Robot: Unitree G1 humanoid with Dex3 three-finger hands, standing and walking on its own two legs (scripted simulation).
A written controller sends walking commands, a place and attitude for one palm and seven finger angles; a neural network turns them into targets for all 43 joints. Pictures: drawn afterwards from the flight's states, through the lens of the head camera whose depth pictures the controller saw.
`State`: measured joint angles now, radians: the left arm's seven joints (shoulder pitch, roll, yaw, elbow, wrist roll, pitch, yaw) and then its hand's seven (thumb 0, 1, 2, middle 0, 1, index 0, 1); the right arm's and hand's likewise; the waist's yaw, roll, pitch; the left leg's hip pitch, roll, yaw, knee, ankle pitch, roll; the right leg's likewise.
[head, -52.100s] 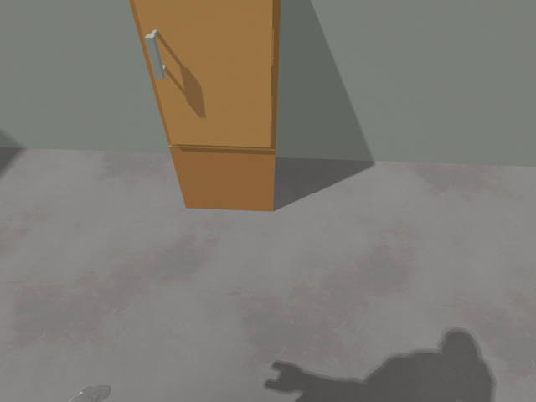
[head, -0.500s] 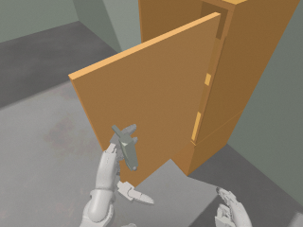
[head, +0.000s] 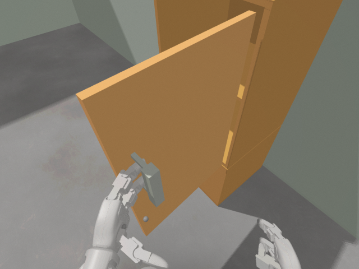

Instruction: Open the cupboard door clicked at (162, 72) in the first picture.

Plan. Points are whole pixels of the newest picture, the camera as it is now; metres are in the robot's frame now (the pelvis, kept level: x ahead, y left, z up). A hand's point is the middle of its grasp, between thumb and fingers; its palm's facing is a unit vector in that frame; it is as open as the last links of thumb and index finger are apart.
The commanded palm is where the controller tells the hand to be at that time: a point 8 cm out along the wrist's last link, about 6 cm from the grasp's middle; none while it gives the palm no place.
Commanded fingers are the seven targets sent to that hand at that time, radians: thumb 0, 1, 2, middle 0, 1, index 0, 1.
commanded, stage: slide the hand sideways off the handle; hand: left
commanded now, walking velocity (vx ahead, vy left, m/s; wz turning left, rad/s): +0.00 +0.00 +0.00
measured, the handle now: (147, 179) +0.29 +0.08 +0.08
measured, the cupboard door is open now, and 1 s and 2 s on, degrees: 94 93 93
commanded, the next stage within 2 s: draw the hand back to the body in 0.56 s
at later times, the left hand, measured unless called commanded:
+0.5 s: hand (117, 239) +0.17 +0.12 +0.07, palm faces -0.03 -1.00 -0.06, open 15.9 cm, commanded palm +0.14 +0.19 +0.08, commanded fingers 0.00 -0.50 0.30 -0.15 -0.30 -0.15 -0.30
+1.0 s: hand (81, 233) +0.17 +0.17 +0.11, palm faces -0.01 -1.00 -0.06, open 16.3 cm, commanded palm +0.14 +0.23 +0.12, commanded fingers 0.00 -0.50 0.30 -0.15 -0.30 -0.15 -0.30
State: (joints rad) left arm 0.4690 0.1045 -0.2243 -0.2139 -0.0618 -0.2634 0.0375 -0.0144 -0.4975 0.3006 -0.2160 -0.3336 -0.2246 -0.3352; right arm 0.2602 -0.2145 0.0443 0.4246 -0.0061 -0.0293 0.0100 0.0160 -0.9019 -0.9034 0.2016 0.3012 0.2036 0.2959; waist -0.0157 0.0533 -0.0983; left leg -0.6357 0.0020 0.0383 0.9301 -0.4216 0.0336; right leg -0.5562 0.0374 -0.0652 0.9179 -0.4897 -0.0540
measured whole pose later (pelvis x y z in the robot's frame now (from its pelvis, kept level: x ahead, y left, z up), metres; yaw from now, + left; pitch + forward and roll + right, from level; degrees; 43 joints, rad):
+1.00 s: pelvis +0.00 +0.01 +0.00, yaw +1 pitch +7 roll -3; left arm 0.65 0.23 0.07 -0.40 -0.26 -0.20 -0.19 -0.01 -0.50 0.30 -0.15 -0.30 -0.15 -0.30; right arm 0.28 -0.22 0.04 0.43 0.05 -0.10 -0.06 0.02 -0.90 -0.90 0.20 0.30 0.20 0.30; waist 0.02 0.08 -0.14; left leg -0.64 0.00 0.01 0.96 -0.44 0.05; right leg -0.53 0.04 -0.09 0.89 -0.49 -0.04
